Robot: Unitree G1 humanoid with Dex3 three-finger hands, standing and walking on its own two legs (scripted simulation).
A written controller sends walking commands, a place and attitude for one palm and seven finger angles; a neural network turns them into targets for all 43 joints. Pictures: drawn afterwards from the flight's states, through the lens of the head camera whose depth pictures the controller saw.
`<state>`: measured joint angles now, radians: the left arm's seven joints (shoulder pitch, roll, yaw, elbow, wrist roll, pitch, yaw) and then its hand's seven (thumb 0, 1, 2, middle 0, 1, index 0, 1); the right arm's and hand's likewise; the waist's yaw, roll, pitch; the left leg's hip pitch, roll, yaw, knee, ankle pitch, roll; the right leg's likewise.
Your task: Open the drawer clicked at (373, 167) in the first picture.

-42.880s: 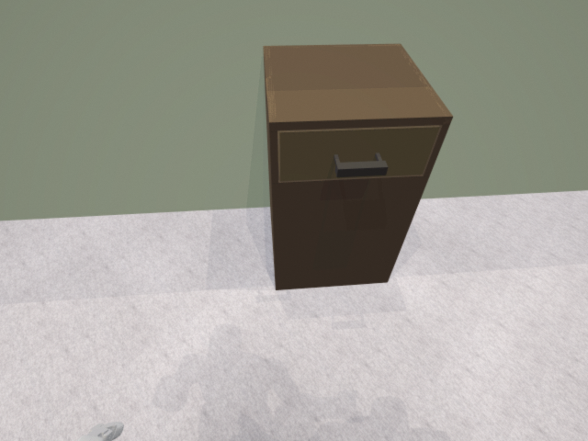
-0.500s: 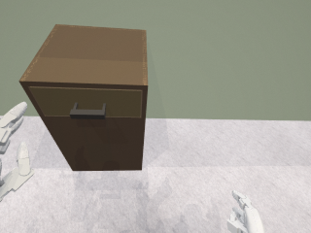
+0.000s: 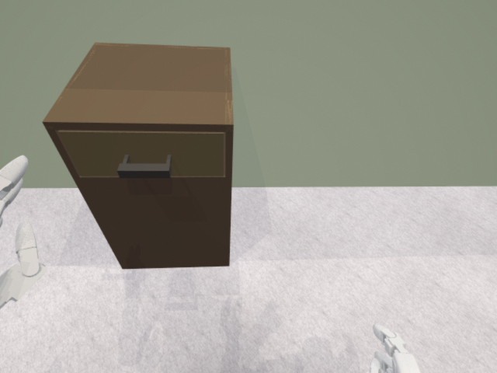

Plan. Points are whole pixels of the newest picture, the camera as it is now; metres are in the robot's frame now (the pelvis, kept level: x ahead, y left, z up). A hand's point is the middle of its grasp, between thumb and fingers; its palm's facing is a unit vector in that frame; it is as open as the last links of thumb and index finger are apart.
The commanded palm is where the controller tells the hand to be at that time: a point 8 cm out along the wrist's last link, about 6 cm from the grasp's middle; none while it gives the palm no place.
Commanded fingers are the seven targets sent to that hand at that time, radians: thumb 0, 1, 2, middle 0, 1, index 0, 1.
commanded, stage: step back with the hand held close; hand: left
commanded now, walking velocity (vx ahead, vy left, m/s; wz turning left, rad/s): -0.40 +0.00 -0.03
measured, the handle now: (146, 164) +0.63 +0.28 -0.10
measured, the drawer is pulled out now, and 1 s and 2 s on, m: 0.00 0.00 0.00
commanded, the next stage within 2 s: stop stepping back and stand still in 0.50 s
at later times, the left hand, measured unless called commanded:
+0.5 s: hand (5, 358) +0.11 +0.22 +0.18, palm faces +0.37 -0.85 -0.39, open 7.4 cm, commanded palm +0.06 +0.26 +0.19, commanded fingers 0.00 0.90 0.90 -0.20 -0.30 -0.20 -0.30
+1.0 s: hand out of the picture +0.03 +0.17 +0.17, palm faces +0.25 -0.83 -0.51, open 7.4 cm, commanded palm -0.02 +0.23 +0.19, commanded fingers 0.00 0.90 0.90 -0.20 -0.30 -0.20 -0.30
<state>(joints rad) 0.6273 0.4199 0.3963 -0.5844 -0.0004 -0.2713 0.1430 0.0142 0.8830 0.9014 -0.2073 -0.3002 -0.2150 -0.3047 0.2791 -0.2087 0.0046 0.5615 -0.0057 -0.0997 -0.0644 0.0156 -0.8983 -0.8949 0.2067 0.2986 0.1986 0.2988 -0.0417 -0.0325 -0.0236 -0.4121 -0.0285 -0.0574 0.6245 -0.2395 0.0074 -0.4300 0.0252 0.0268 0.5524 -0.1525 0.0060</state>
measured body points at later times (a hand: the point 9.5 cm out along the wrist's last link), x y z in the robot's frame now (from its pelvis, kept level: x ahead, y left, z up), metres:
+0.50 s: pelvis -0.09 -0.01 +0.00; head -0.07 +0.01 +0.45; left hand +0.09 +0.26 +0.20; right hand +0.09 -0.22 -0.07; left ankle +0.05 +0.11 -0.72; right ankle -0.23 -0.09 -0.72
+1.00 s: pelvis -0.17 -0.05 +0.01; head -0.16 -0.05 +0.46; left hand +0.01 +0.21 +0.20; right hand -0.04 -0.30 -0.08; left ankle -0.13 +0.07 -0.70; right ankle -0.17 -0.11 -0.72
